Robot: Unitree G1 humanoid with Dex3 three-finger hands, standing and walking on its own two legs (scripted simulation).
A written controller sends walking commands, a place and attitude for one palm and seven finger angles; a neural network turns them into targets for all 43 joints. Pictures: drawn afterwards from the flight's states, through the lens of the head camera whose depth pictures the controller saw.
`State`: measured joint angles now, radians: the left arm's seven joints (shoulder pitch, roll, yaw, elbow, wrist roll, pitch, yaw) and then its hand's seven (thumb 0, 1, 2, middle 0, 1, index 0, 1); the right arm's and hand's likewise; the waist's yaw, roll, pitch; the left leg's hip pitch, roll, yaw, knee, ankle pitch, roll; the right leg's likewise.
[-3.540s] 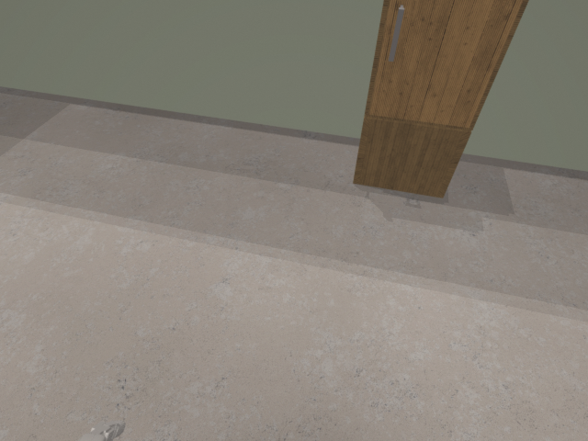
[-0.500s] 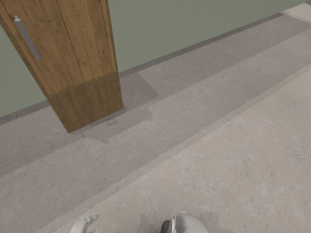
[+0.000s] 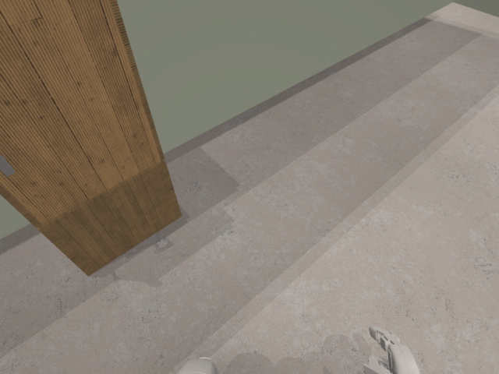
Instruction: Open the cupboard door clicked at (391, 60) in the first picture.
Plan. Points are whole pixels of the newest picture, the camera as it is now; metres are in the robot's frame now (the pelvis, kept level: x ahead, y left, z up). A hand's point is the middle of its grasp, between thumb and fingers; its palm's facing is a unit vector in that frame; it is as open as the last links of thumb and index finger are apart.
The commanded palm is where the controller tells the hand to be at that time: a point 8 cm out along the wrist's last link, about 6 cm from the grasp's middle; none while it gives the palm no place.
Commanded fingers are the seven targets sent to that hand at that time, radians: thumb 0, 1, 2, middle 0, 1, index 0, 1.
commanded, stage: walk to a spot facing it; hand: left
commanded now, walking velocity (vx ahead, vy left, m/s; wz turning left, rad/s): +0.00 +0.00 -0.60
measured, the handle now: out of the picture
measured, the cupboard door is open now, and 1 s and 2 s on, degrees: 0 0 0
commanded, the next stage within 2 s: turn to face it in 0.50 s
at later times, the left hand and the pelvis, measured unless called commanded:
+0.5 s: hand (205, 288) +0.29 +0.14 -0.15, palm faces -0.35 -0.89 -0.30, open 7.4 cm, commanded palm none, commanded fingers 0.00 0.90 0.90 -0.20 -0.30 -0.20 -0.30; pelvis +0.08 -0.01 -0.02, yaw -20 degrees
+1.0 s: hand (209, 313) +0.24 +0.12 -0.18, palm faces -0.25 -0.96 -0.14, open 7.4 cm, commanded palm none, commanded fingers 0.00 0.90 0.90 -0.20 -0.30 -0.20 -0.30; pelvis +0.11 -0.01 +0.00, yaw -17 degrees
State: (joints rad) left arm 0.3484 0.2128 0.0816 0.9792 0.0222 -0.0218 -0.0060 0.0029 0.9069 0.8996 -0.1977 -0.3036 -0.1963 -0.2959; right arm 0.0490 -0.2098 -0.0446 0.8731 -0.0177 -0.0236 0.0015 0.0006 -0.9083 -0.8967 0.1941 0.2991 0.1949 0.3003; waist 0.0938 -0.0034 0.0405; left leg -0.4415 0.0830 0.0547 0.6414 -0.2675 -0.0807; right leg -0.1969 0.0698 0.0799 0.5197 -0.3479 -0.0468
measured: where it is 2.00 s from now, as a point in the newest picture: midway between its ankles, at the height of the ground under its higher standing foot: outside the picture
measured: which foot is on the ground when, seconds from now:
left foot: up 0.00-0.00, down 0.02-0.46, up 0.48-0.88, down 0.90-1.00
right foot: down 0.00-0.04, up 0.06-0.44, down 0.46-0.92, up 0.94-1.00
